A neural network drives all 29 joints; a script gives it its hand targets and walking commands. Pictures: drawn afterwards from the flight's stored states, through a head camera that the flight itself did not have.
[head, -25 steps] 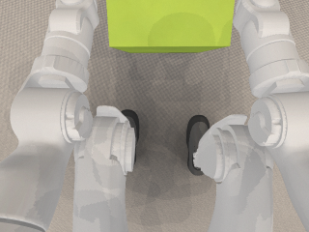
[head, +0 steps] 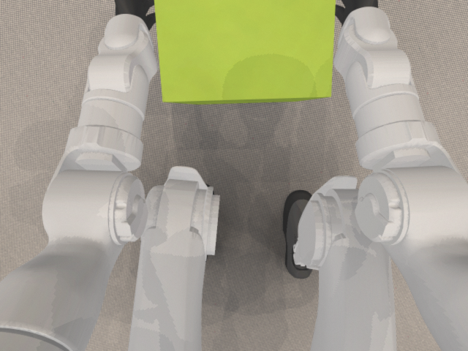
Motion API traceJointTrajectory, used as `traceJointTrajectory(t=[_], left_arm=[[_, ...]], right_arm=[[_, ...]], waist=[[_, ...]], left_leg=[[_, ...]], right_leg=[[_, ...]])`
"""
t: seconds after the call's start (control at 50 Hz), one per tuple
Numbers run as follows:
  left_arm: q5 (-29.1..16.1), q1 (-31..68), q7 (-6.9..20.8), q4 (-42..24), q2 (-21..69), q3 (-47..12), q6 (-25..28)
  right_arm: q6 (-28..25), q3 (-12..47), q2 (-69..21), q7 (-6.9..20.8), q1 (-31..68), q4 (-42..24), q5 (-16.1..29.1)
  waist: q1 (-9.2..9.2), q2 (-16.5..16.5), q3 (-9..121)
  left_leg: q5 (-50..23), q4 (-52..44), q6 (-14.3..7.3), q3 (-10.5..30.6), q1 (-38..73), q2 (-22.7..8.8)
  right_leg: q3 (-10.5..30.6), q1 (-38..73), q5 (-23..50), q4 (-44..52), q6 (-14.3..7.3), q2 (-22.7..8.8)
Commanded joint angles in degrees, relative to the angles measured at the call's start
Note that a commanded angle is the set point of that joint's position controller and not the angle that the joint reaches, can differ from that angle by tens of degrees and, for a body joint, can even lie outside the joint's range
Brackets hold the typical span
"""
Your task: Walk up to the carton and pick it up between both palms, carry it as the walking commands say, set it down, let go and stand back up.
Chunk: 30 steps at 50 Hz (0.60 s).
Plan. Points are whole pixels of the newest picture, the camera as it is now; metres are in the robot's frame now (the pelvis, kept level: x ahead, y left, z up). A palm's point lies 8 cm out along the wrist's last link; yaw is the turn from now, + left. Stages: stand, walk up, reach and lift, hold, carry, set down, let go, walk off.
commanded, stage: reach and lift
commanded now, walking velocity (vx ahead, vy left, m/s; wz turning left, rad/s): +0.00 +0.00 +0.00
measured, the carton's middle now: (244, 31) +0.53 +0.04 -0.21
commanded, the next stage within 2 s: none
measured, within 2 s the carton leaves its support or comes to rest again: neither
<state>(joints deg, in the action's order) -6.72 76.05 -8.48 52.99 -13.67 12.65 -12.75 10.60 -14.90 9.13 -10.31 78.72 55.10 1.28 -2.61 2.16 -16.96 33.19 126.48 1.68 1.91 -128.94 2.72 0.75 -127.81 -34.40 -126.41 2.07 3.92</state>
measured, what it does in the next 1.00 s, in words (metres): rises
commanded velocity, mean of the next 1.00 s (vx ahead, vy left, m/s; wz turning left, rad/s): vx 0.00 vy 0.00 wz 0.00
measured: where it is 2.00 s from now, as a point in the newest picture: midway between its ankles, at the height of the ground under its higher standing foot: (247, 244)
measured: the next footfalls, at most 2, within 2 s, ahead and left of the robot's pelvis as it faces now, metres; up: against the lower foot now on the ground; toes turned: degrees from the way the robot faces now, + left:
none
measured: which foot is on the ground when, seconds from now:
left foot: down 0.00-1.00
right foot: down 0.00-1.00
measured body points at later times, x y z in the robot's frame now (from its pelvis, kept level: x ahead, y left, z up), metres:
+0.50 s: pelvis +0.01 +0.00 +0.05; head +0.35 +0.03 +0.34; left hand +0.54 +0.19 -0.09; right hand +0.56 -0.11 -0.09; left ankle +0.11 +0.12 -0.33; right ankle +0.11 -0.12 -0.33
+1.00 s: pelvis +0.00 +0.00 +0.09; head +0.30 +0.03 +0.42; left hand +0.51 +0.19 -0.01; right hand +0.54 -0.10 +0.00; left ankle +0.11 +0.12 -0.33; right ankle +0.11 -0.12 -0.33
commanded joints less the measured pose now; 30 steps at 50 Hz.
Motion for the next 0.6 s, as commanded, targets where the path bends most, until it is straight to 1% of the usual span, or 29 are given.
traceJointTrajectory(t=[0.0,0.02,0.04,0.06,0.08,0.1,0.12,0.14,0.16,0.18,0.2,0.22,0.24,0.26,0.3,0.32,0.34,0.36,0.38,0.4,0.42,0.44,0.46,0.48,0.5,0.52,0.54,0.56,0.58], left_arm=[[-4.7,47.1,17.3,-16.6,55.4,-23.3,2.4],[-4.0,47.2,17.0,-16.1,56.2,-21.8,1.9],[-3.5,47.6,16.6,-16.8,56.8,-21.8,1.6],[-3.1,45.8,16.1,-15.6,56.8,-21.2,1.4],[-2.8,46.7,15.9,-16.3,57.7,-20.7,1.2],[-2.6,46.5,15.7,-15.2,58.1,-20.6,0.8],[-1.7,45.9,15.7,-14.0,57.8,-19.9,0.2],[0.7,41.1,15.7,-10.0,59.4,-17.6,-0.7],[1.9,41.0,16.0,-9.6,60.3,-16.0,-1.2],[1.3,40.8,16.1,-10.0,61.2,-16.0,-1.5],[1.4,41.6,16.6,-11.7,62.2,-15.9,-1.7],[2.4,39.7,16.9,-9.9,60.9,-15.4,-2.2],[2.6,40.2,17.3,-10.8,61.1,-15.5,-2.4],[2.6,40.6,17.6,-11.9,61.6,-15.8,-2.3],[1.9,40.2,18.0,-13.7,64.2,-16.6,-2.4],[2.0,39.1,18.3,-14.3,62.4,-18.0,-2.4],[1.9,38.8,18.5,-13.5,62.7,-17.8,-2.7],[2.1,38.4,18.6,-14.6,62.5,-18.8,-2.6],[2.3,37.8,18.9,-16.2,62.4,-19.1,-2.4],[3.1,35.8,18.9,-14.6,62.9,-18.7,-2.7],[3.2,36.1,18.8,-15.6,61.0,-18.6,-2.3],[3.6,34.5,18.5,-15.3,62.8,-18.9,-2.3],[2.8,34.3,18.2,-17.6,63.6,-20.1,-2.1],[2.7,32.0,18.1,-16.6,64.4,-20.9,-2.4],[3.1,31.4,18.2,-16.7,63.7,-21.4,-2.5],[1.9,31.6,18.0,-19.0,64.3,-22.6,-2.3],[1.3,34.2,17.8,-20.1,62.4,-23.2,-2.1],[-0.4,36.5,17.6,-25.2,63.5,-25.7,-1.6],[-0.5,36.6,17.2,-24.6,60.9,-25.1,-1.8]], right_arm=[[0.1,20.8,-53.7,16.4,37.2,-8.4,3.0],[0.4,20.8,-52.9,16.8,38.8,-8.4,2.7],[0.6,20.8,-53.0,17.1,41.0,-10.6,3.1],[0.8,21.0,-51.7,17.1,40.5,-10.2,2.4],[1.0,21.0,-53.4,17.4,41.1,-11.0,2.8],[1.3,21.0,-52.9,17.8,40.8,-11.0,2.1],[1.6,19.8,-52.4,18.1,40.1,-10.3,1.6],[1.6,18.8,-51.1,18.4,40.5,-9.5,0.8],[2.0,17.7,-51.9,18.7,40.0,-8.6,0.5],[2.5,18.7,-52.5,19.0,41.9,-11.5,0.3],[3.1,19.0,-54.7,19.1,40.9,-10.9,0.4],[3.6,18.9,-54.6,19.2,39.9,-10.4,-0.1],[3.9,18.6,-54.9,19.3,38.6,-9.7,-0.8],[4.2,18.6,-56.4,19.4,38.3,-10.1,-1.0],[4.2,18.7,-56.9,18.9,35.9,-11.2,-1.5],[4.5,18.7,-57.2,19.0,32.8,-9.7,-1.8],[4.6,18.5,-56.9,19.1,33.4,-9.9,-2.2],[4.6,18.6,-57.0,18.9,31.0,-9.5,-2.8],[4.6,19.7,-58.2,18.8,30.6,-10.0,-2.2],[4.5,19.3,-57.5,18.7,31.1,-10.3,-2.2],[4.6,19.9,-58.6,18.6,29.1,-9.8,-2.2],[4.2,20.1,-58.5,18.5,29.7,-11.4,-1.9],[4.1,21.8,-59.2,18.4,30.8,-13.7,-1.2],[3.8,23.4,-58.7,18.2,31.7,-15.8,-0.2],[3.6,24.5,-58.6,18.1,31.9,-15.5,0.5],[3.2,26.9,-58.8,17.8,34.1,-19.7,2.2],[3.7,27.1,-59.2,17.5,31.7,-19.0,1.5],[3.7,29.4,-60.5,16.9,32.2,-21.4,2.7],[4.6,28.8,-61.4,16.4,30.2,-19.3,1.6]], waist=[[0.05,-5.9,79.6],[-0.19,-4.6,78.5],[-0.46,-5.1,79.8],[0.52,-4.4,79.3],[-0.94,-3.5,79.7],[-0.37,-4.5,78.6],[-1.50,-5.2,79.7],[-1.52,-4.9,75.6],[-2.36,-5.1,75.4],[-0.35,-3.4,77.7],[-1.76,-0.8,80.1],[-1.23,-1.6,78.3],[-1.58,-0.9,78.4],[-0.83,-0.5,79.9],[-0.24,0.0,82.7],[-0.14,-0.8,82.3],[0.78,-1.1,81.5],[0.73,-2.7,82.0],[0.41,-0.7,82.9],[0.19,-2.8,82.2],[-0.71,-2.3,83.4],[-1.22,-4.3,83.3],[-0.54,-2.7,87.8],[-0.99,-4.6,88.8],[-2.44,-3.8,88.4],[-1.99,-3.1,93.0],[-1.18,-1.3,93.0],[-0.72,-0.3,101.3],[-0.09,2.4,101.2]], left_leg=[[-24.4,-9.8,0.6,-6.8,42.8,4.2],[-21.6,-11.0,0.5,-6.4,42.8,4.3],[-21.2,-11.6,0.2,-6.0,45.2,4.4],[-21.2,-12.0,0.4,-5.8,45.6,4.3],[-20.3,-12.9,0.3,-5.7,45.9,4.7],[-20.9,-13.3,0.2,-5.1,46.5,4.6],[-19.7,-14.6,0.5,-5.2,48.1,4.6],[-18.0,-15.4,0.4,-4.7,46.3,4.8],[-16.3,-15.1,0.3,-5.7,45.4,4.8],[-17.2,-15.7,0.0,-4.8,46.6,4.9],[-18.9,-15.4,0.1,-5.2,45.6,5.0],[-18.2,-15.6,-0.1,-5.6,44.0,4.9],[-18.4,-16.2,-0.1,-6.1,43.3,4.9],[-19.3,-16.4,-0.2,-5.4,43.1,5.2],[-23.3,-16.4,0.4,-5.8,43.8,5.4],[-24.5,-17.1,0.7,-5.5,44.3,5.2],[-24.9,-17.1,0.6,-5.2,44.1,5.2],[-25.3,-17.0,0.8,-6.1,43.7,5.4],[-26.4,-17.9,0.9,-5.9,42.0,5.3],[-26.8,-17.9,1.1,-5.7,42.1,5.5],[-27.6,-17.6,1.1,-6.7,41.7,5.3],[-28.2,-18.1,1.1,-6.2,43.4,5.5],[-30.2,-18.3,1.5,-5.9,45.5,5.5],[-32.4,-18.3,1.2,-5.8,47.8,5.6],[-32.2,-19.2,1.0,-5.7,47.2,5.5],[-34.8,-18.7,0.8,-5.2,50.1,5.6],[-34.8,-18.5,0.7,-5.4,48.9,5.4],[-36.7,-18.3,1.2,-6.0,51.4,5.7],[-35.7,-19.0,1.1,-5.7,49.3,5.6]], right_leg=[[-4.6,29.4,17.5,9.4,-2.7,5.2],[-5.1,28.3,14.2,10.6,-2.5,5.3],[-5.2,27.1,13.7,10.3,-2.8,5.2],[-5.9,25.5,12.2,11.3,-2.4,5.1],[-5.9,25.5,11.7,11.9,-2.6,5.4],[-5.8,25.3,12.5,11.7,-2.6,5.1],[-6.1,24.8,11.0,11.5,-2.8,5.4],[-6.2,22.8,9.1,12.8,-2.6,4.7],[-6.0,22.7,7.4,13.4,-2.8,4.7],[-6.3,24.4,9.3,13.4,-2.4,4.9],[-6.0,27.4,10.6,14.7,-2.4,5.0],[-5.9,27.2,11.0,14.8,-2.0,5.0],[-5.8,27.5,12.0,15.1,-1.7,5.1],[-5.9,27.7,12.7,15.1,-2.1,5.2],[-5.9,30.1,16.5,15.9,-2.0,5.7],[-5.7,30.0,18.2,15.5,-1.9,5.8],[-5.4,29.2,18.0,16.3,-1.9,5.4],[-4.8,30.1,19.0,16.1,-2.0,5.9],[-4.5,32.4,21.3,17.1,-2.0,5.9],[-4.3,31.4,21.6,17.4,-2.0,5.7],[-4.0,32.2,22.4,17.5,-1.8,5.8],[-4.3,30.6,22.5,17.3,-1.7,6.1],[-4.6,33.3,23.5,17.5,-1.7,6.2],[-4.4,32.1,24.8,17.7,-1.3,6.4],[-4.5,33.5,24.9,17.9,-0.9,6.3],[-4.8,35.3,27.0,17.7,-0.6,6.4],[-4.4,35.9,27.7,18.4,-0.5,6.4],[-4.1,41.7,30.6,18.5,-0.5,6.3],[-4.5,43.8,29.8,18.6,0.1,6.3]])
